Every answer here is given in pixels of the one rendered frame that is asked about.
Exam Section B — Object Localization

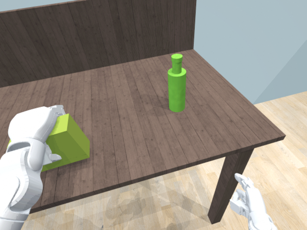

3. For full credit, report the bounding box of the robot left forearm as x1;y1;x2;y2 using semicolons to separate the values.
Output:
0;138;46;230

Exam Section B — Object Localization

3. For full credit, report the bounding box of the table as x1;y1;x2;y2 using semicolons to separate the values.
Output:
0;0;286;224

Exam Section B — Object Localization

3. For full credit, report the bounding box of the robot right forearm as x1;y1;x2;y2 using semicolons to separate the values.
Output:
248;211;277;230

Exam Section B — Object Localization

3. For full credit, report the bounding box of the right robot hand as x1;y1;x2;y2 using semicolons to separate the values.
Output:
230;173;267;218

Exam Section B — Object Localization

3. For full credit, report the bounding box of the sponge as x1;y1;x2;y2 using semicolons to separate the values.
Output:
8;114;90;172

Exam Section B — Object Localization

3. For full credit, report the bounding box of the left robot hand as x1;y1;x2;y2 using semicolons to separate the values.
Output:
8;105;65;165

